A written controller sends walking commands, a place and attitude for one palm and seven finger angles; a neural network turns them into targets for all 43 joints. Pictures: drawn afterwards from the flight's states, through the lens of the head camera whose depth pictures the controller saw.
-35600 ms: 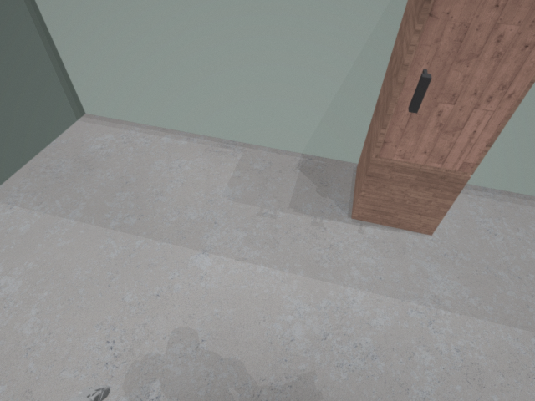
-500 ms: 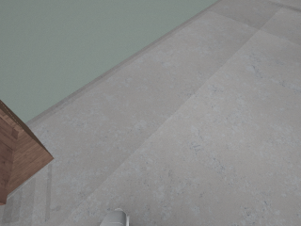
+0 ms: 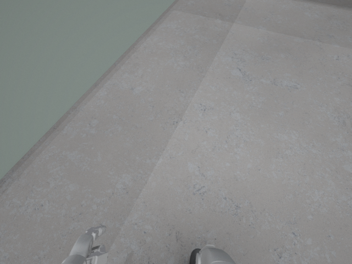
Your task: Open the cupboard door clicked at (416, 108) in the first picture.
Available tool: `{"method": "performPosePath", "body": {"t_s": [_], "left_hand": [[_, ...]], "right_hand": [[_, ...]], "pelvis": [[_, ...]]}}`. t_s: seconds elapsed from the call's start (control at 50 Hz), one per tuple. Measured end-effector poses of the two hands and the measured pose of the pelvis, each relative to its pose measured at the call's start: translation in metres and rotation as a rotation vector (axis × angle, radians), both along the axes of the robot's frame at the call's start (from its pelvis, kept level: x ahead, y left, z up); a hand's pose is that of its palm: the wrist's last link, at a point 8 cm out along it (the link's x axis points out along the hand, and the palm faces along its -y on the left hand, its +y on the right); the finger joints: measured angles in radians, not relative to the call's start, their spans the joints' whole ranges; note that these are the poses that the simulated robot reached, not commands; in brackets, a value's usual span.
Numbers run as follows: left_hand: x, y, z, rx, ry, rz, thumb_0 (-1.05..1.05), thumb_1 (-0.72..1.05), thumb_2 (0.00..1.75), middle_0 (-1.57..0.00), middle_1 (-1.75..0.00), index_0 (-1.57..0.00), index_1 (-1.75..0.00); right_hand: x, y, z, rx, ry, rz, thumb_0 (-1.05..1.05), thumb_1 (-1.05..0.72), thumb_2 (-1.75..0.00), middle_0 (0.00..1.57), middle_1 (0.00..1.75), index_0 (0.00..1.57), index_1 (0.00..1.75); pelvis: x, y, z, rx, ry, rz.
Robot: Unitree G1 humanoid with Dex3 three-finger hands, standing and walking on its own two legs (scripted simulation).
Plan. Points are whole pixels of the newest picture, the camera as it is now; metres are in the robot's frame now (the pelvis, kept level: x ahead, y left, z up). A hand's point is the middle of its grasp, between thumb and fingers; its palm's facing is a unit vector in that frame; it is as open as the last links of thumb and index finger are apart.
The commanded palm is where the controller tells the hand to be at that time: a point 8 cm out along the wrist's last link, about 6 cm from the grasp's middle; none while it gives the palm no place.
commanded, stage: walk to a spot facing it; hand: left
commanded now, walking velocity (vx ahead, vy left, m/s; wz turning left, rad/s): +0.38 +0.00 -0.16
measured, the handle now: out of the picture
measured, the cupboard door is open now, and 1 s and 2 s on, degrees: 57 57 57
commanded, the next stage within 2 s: turn to face it in 0.90 s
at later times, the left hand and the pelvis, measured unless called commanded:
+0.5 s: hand (120, 255) +0.17 +0.15 -0.17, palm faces +0.08 -0.98 -0.17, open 7.3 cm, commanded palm none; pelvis +0.24 -0.02 +0.01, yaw -2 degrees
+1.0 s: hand (143, 122) +0.59 +0.11 -0.15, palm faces -0.09 -0.96 -0.26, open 7.3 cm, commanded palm none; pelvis +0.46 -0.08 +0.00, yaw -5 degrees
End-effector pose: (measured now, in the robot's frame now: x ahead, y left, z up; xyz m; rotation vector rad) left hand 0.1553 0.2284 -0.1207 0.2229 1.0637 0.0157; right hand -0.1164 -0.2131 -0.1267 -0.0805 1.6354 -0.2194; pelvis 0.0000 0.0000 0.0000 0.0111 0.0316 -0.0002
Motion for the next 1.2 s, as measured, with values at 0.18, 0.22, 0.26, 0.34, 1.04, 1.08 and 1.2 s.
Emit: {"method": "performPosePath", "body": {"t_s": [0.18, 0.22, 0.26, 0.34, 1.04, 1.08, 1.2], "left_hand": [[0.029, -0.038, -0.003, 0.005, 0.071, 0.078, 0.0, 0.92, 0.9, -0.2, -0.3, -0.2, -0.3], [0.027, -0.031, 0.002, 0.03, 0.091, 0.122, -0.02, 0.95, 0.9, -0.2, -0.3, -0.2, -0.3], [0.024, -0.027, 0.003, 0.043, 0.133, 0.136, -0.03, 0.96, 0.9, -0.2, -0.3, -0.2, -0.3], [0.013, -0.025, 0.001, 0.042, 0.231, 0.172, -0.02, 0.95, 0.9, -0.2, -0.3, -0.2, -0.3], [0.432, -0.079, 0.003, 0.069, 0.055, 0.029, 0.0, 0.92, 0.9, -0.2, -0.3, -0.19, -0.3], [0.431, -0.091, 0.004, 0.05, 0.088, 0.045, 0.0, 0.92, 0.9, -0.2, -0.3, -0.19, -0.3], [0.424, -0.096, -0.003, 0.024, 0.176, 0.141, -0.01, 0.96, 0.9, -0.2, -0.3, -0.2, -0.3]], "right_hand": [[0.138, -0.043, -0.006, -0.01, -0.125, -0.007, 0.01, -0.91, -0.89, 0.2, 0.29, 0.2, 0.3], [0.186, -0.05, -0.002, -0.016, -0.21, 0.018, 0.01, -0.91, -0.89, 0.2, 0.29, 0.2, 0.3], [0.233, -0.055, 0.001, -0.019, -0.288, 0.041, 0.01, -0.91, -0.89, 0.2, 0.29, 0.2, 0.3], [0.322, -0.056, 0.006, -0.016, -0.414, 0.085, 0.01, -0.91, -0.9, 0.2, 0.29, 0.2, 0.3], [0.5, -0.101, -0.015, -0.002, -0.064, -0.067, 0.01, -0.91, -0.89, 0.2, 0.29, 0.2, 0.3], [0.539, -0.108, -0.009, -0.009, -0.119, -0.045, 0.01, -0.91, -0.89, 0.2, 0.29, 0.2, 0.3], [0.659, -0.115, 0.002, -0.016, -0.282, 0.059, 0.01, -0.91, -0.9, 0.2, 0.29, 0.2, 0.3]], "pelvis": [[0.079, -0.034, 0.009, 0.003, -0.027, -0.02], [0.096, -0.038, 0.014, 0.003, -0.02, -0.023], [0.114, -0.04, 0.016, 0.0, -0.014, -0.028], [0.151, -0.04, 0.017, -0.009, -0.012, -0.036], [0.475, -0.09, 0.003, 0.006, -0.037, -0.081], [0.49, -0.095, 0.01, 0.006, -0.033, -0.066], [0.53, -0.101, 0.017, -0.004, -0.024, -0.003]]}}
